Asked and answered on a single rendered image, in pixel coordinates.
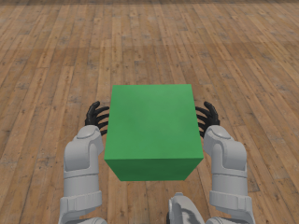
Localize right robot forearm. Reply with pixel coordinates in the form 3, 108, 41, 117
203, 125, 256, 224

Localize right robot hand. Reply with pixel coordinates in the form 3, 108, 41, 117
195, 101, 221, 139

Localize robot right thigh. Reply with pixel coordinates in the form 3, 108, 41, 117
168, 195, 206, 224

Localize right robot shin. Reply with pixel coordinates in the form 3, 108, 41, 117
170, 192, 184, 224

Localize left robot forearm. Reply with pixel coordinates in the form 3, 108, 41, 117
58, 125, 104, 224

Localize carton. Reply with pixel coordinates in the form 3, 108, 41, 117
104, 84, 204, 181

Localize left robot hand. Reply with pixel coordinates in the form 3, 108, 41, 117
84, 101, 109, 136

